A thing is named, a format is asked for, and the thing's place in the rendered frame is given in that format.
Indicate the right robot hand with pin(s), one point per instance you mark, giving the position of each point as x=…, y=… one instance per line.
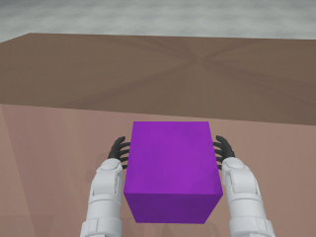
x=225, y=152

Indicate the carton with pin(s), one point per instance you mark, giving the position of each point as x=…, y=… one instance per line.
x=172, y=174

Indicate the left robot hand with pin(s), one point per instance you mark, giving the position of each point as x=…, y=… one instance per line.
x=116, y=151

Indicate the right robot forearm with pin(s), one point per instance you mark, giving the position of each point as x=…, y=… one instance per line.
x=247, y=213

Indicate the left robot forearm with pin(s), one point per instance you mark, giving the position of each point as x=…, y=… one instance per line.
x=103, y=213

